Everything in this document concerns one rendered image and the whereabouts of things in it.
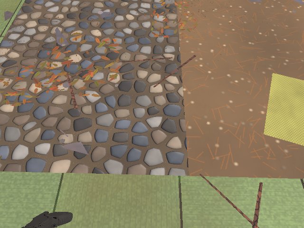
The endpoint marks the robot left hand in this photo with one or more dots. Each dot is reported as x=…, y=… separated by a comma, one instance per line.
x=50, y=220

